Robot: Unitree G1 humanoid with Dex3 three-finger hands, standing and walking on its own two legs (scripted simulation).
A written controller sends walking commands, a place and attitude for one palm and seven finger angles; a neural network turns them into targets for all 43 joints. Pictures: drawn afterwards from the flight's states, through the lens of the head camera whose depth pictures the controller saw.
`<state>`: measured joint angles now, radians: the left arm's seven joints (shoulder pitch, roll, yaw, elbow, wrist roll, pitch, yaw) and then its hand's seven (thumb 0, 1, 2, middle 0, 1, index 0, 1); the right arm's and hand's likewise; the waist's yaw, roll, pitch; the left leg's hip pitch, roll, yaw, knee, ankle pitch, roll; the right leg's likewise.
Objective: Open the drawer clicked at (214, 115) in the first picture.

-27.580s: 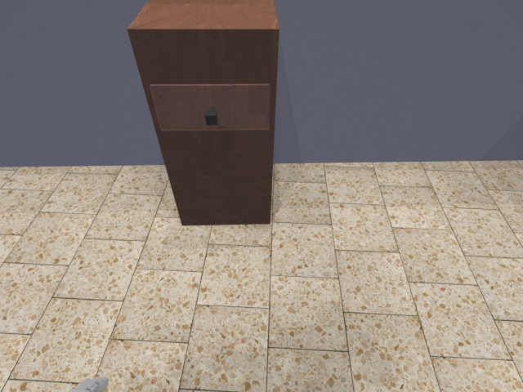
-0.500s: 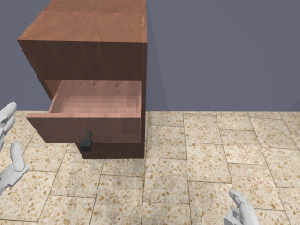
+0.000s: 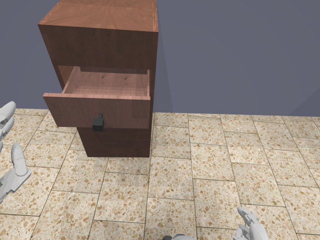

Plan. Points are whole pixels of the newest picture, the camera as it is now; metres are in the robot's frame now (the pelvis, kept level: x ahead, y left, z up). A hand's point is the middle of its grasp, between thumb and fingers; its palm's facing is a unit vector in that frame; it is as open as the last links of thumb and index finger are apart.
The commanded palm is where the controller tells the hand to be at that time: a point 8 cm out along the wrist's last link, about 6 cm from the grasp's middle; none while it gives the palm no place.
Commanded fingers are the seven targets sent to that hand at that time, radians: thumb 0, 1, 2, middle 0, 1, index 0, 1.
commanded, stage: stop stepping back and stand still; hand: left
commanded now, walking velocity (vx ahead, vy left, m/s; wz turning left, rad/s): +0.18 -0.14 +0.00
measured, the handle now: (99, 121) +0.55 +0.24 -0.11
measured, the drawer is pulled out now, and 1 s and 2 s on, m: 0.19 0.19 0.19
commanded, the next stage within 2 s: let the arm hang, fingers relaxed in 0.48 s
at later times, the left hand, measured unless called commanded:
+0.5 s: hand (45, 188) +0.17 +0.19 +0.17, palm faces +0.27 -0.85 -0.44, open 7.4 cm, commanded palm +0.11 +0.25 +0.19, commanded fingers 0.00 0.90 0.90 -0.20 -0.30 -0.20 -0.30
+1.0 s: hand out of the picture -0.02 +0.17 -0.16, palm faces +0.02 -0.98 -0.21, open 7.0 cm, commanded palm none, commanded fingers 0.00 0.90 0.90 -0.20 -0.30 -0.20 -0.30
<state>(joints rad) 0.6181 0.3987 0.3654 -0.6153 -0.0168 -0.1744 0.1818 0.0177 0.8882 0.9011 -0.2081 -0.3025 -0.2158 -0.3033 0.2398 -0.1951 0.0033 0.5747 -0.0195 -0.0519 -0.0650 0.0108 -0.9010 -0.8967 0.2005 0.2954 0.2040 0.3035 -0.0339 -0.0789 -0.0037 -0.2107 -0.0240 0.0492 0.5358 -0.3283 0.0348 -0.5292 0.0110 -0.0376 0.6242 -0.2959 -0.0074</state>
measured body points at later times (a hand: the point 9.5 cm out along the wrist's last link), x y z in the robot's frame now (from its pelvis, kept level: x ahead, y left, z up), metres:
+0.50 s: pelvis -0.03 -0.02 +0.01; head -0.01 -0.01 +0.46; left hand +0.15 +0.24 +0.20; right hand +0.11 -0.28 -0.06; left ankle +0.00 +0.08 -0.72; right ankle -0.06 -0.13 -0.73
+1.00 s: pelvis -0.04 -0.02 +0.01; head -0.01 -0.01 +0.46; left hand -0.03 +0.22 -0.14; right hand -0.01 -0.26 -0.14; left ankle +0.01 +0.08 -0.73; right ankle -0.04 -0.13 -0.73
